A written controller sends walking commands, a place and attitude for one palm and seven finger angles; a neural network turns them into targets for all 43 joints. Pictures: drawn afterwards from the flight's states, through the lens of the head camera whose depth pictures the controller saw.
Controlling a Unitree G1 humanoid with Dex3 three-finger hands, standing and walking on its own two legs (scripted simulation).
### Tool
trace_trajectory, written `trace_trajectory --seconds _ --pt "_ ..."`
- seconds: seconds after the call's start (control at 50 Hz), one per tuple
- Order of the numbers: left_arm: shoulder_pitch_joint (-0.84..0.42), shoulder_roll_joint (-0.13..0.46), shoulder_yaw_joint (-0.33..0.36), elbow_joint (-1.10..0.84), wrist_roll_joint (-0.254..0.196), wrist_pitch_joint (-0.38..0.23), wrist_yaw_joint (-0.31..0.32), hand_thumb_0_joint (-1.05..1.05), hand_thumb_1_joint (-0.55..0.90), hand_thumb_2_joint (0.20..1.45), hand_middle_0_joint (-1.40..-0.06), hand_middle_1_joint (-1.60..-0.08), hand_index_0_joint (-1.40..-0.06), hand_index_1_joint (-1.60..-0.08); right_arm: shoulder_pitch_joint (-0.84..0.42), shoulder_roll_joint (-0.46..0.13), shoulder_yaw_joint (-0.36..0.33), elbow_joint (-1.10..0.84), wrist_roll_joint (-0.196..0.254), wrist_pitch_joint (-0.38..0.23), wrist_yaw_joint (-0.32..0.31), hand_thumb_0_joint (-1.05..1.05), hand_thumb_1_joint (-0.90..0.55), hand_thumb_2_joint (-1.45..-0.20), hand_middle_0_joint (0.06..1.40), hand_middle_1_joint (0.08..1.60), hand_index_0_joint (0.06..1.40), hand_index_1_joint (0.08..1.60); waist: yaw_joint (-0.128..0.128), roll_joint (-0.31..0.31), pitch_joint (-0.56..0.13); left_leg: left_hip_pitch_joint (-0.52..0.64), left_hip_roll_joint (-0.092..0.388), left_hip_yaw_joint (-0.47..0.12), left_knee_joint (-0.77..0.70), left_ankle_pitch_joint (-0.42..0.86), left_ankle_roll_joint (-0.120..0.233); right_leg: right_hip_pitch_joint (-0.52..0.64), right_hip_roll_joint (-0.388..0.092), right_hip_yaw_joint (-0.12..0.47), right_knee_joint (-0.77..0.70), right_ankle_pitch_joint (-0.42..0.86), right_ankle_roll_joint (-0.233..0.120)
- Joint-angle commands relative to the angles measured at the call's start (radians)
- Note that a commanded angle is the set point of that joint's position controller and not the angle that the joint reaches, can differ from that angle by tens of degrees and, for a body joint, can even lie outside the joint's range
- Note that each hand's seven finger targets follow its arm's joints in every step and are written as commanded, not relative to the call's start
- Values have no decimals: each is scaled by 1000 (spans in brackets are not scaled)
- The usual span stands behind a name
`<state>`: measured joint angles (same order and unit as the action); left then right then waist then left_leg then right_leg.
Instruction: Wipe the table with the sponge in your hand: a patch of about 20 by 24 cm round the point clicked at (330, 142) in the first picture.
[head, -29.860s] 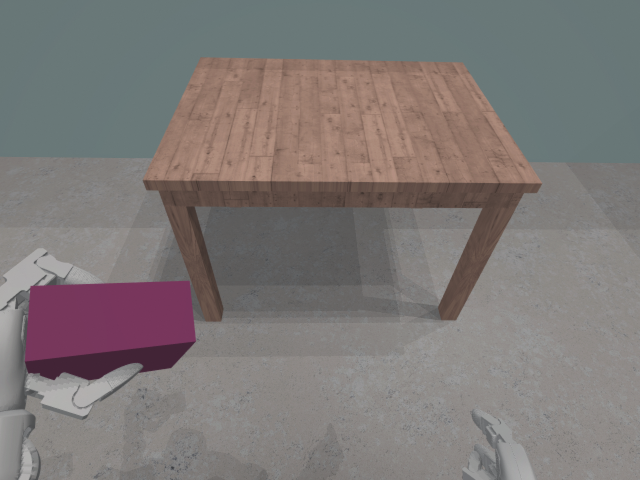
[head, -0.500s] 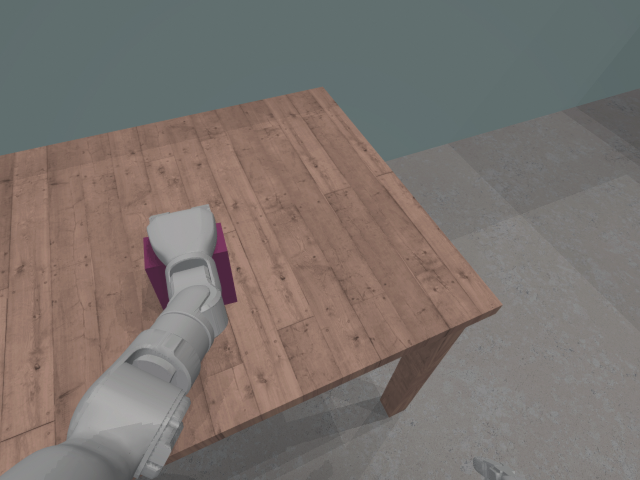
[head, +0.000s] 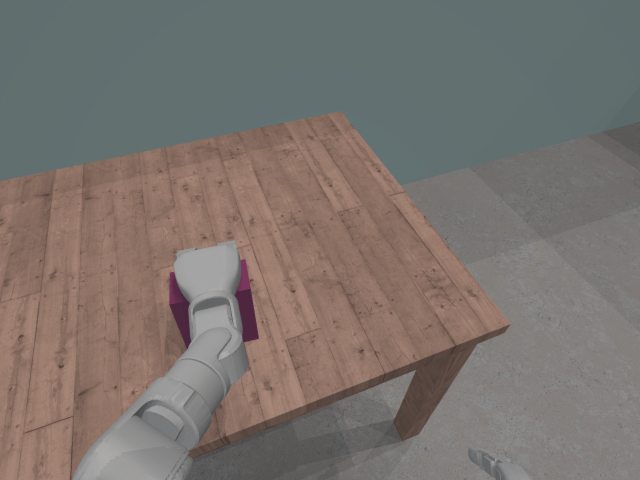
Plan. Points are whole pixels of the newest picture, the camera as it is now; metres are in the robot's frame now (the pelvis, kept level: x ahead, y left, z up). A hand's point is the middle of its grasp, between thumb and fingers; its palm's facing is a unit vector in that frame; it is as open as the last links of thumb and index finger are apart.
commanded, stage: wipe back along the third lane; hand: left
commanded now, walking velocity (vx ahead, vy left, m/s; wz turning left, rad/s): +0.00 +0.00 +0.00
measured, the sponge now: (219, 315) +0.36 +0.19 -0.05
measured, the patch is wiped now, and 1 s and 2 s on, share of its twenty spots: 1.00 1.00 1.00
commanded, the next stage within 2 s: slide back across to the middle lane in 1.46 s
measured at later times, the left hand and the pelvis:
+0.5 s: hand (227, 322) +0.32 +0.16 +0.00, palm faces -0.07 +0.00 -1.00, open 10.3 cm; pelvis -0.02 -0.02 +0.00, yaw +0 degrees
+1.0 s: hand (230, 332) +0.31 +0.16 +0.00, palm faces -0.06 -0.03 -1.00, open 10.3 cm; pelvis -0.02 -0.03 +0.00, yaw +0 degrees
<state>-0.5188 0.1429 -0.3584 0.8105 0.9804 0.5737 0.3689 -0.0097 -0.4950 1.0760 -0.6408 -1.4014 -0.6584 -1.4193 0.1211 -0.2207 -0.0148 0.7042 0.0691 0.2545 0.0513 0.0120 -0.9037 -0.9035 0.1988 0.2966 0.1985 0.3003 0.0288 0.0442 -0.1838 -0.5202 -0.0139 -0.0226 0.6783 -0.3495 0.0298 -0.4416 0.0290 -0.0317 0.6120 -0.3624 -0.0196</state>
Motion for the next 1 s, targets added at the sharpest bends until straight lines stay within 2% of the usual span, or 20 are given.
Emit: trace_trajectory --seconds 0.0,0.04,0.12,0.18,0.38,0.44,0.46,0.5,0.6,0.62,0.64,0.7,0.72,0.74,0.8,0.82,0.86,0.92,0.94,0.98 --pt "-93 -13 7 -41 -24 -15 -45 0 100 1300 -1200 -1600 -1200 -1600 -107 -135 -38 -134 -4 -39 -9 0 -900 -900 200 300 200 300 -23 -123 -174 166 3 5 -53 373 0 90 17 -14 -45 487 -58" --pt "-95 -44 -25 -60 -30 -22 -47 0 100 1300 -1200 -1600 -1200 -1600 -117 -131 -39 -141 -1 -40 -8 0 -900 -900 200 300 200 300 -25 -116 -163 173 4 3 -57 358 2 83 19 -17 -48 454 -58" --pt "-90 -19 5 -74 -34 -26 -43 0 100 1300 -1200 -1600 -1200 -1600 -130 -130 -38 -148 5 -47 -13 0 -900 -900 200 300 200 300 -17 -138 -155 155 2 2 -74 314 1 96 17 -8 -61 417 -57" --pt "-75 -55 -38 -63 -27 -28 -39 0 100 1300 -1200 -1600 -1200 -1600 -133 -126 -38 -148 5 -53 -13 0 -900 -900 200 300 200 300 -20 -124 -120 159 -1 6 -81 268 3 64 20 -10 -75 348 -57" --pt "-5 -53 -35 -94 -37 -35 -31 0 100 1300 -1200 -1600 -1200 -1600 -161 -124 -37 -158 7 -62 -11 0 -900 -900 200 300 200 300 -1 -135 -106 152 -9 15 -84 235 2 82 17 7 -83 328 -56" --pt "-27 -82 -68 -115 -37 -37 -35 0 100 1300 -1200 -1600 -1200 -1600 -170 -122 -39 -160 10 -63 -10 0 -900 -900 200 300 200 300 -11 -141 -98 165 -9 11 -82 234 5 71 20 7 -83 320 -57" --pt "25 -75 -57 -113 -35 -35 -36 0 100 1300 -1200 -1600 -1200 -1600 -170 -121 -39 -162 8 -64 -8 0 -900 -900 200 300 200 300 3 -144 -112 165 -11 16 -80 244 5 87 17 8 -81 337 -57" --pt "40 -106 -95 -139 -33 -34 -41 0 100 1300 -1200 -1600 -1200 -1600 -183 -117 -36 -170 9 -61 -2 0 -900 -900 200 300 200 300 -1 -139 -102 165 -12 17 -80 247 4 87 15 10 -80 349 -58" --pt "33 -75 -70 -165 -37 -33 -42 0 100 1300 -1200 -1600 -1200 -1600 -194 -119 -34 -170 11 -61 -7 0 -900 -900 200 300 200 300 -2 -165 -89 156 -14 21 -78 237 7 97 11 21 -83 370 -53" --pt "24 -29 -22 -161 -34 -32 -40 0 100 1300 -1200 -1600 -1200 -1600 -196 -127 -36 -162 9 -61 -11 0 -900 -900 200 300 200 300 7 -160 -94 152 -15 17 -79 235 4 99 14 34 -85 371 -56" --pt "17 -42 -42 -162 -33 -31 -42 0 100 1300 -1200 -1600 -1200 -1600 -191 -123 -32 -165 8 -60 -16 0 -900 -900 200 300 200 300 -4 -160 -83 150 -18 22 -79 228 7 101 10 31 -85 370 -51" --pt "38 -30 -33 -162 -16 -31 -44 0 100 1300 -1200 -1600 -1200 -1600 -193 -123 -32 -163 7 -60 -21 0 -900 -900 200 300 200 300 1 -171 -96 149 -20 25 -72 243 5 109 6 41 -84 404 -50" --pt "26 -11 -14 -168 -11 -30 -45 0 100 1300 -1200 -1600 -1200 -1600 -196 -126 -33 -164 8 -60 -21 0 -900 -900 200 300 200 300 9 -143 -109 149 -20 20 -74 245 3 108 8 48 -81 398 -56" --pt "15 -44 -48 -176 -13 -33 -45 0 100 1300 -1200 -1600 -1200 -1600 -187 -120 -33 -167 7 -62 -20 0 -900 -900 200 300 200 300 -4 -127 -104 159 -20 26 -68 252 6 104 8 37 -73 411 -53" --pt "55 -2 -4 -164 -8 -39 -44 0 100 1300 -1200 -1600 -1200 -1600 -181 -126 -33 -163 4 -64 -23 0 -900 -900 200 300 200 300 4 -169 -124 143 -23 27 -59 267 5 127 5 52 -69 465 -50" --pt "73 11 14 -179 -11 -38 -46 0 100 1300 -1200 -1600 -1200 -1600 -188 -127 -35 -169 5 -66 -24 0 -900 -900 200 300 200 300 17 -152 -131 138 -24 23 -62 270 3 133 6 58 -69 473 -54" --pt "61 -24 -24 -182 -9 -40 -44 0 100 1300 -1200 -1600 -1200 -1600 -181 -123 -35 -169 7 -66 -24 0 -900 -900 200 300 200 300 -2 -166 -114 142 -22 28 -56 265 6 118 5 47 -69 460 -48" --pt "103 21 24 -198 -5 -41 -41 0 100 1300 -1200 -1600 -1200 -1600 -186 -128 -39 -172 6 -71 -24 0 -900 -900 200 300 200 300 19 -152 -139 139 -23 25 -57 281 2 137 6 60 -63 488 -54" --pt "108 -22 -22 -210 -8 -41 -42 0 100 1300 -1200 -1600 -1200 -1600 -180 -124 -37 -178 5 -72 -23 0 -900 -900 200 300 200 300 6 -154 -134 143 -23 30 -55 282 5 136 4 47 -57 492 -50" --pt "116 7 2 -201 -7 -34 -39 0 100 1300 -1200 -1600 -1200 -1600 -183 -127 -36 -175 7 -73 -23 0 -900 -900 200 300 200 300 9 -152 -109 134 -23 31 -57 262 4 123 6 54 -65 464 -50"
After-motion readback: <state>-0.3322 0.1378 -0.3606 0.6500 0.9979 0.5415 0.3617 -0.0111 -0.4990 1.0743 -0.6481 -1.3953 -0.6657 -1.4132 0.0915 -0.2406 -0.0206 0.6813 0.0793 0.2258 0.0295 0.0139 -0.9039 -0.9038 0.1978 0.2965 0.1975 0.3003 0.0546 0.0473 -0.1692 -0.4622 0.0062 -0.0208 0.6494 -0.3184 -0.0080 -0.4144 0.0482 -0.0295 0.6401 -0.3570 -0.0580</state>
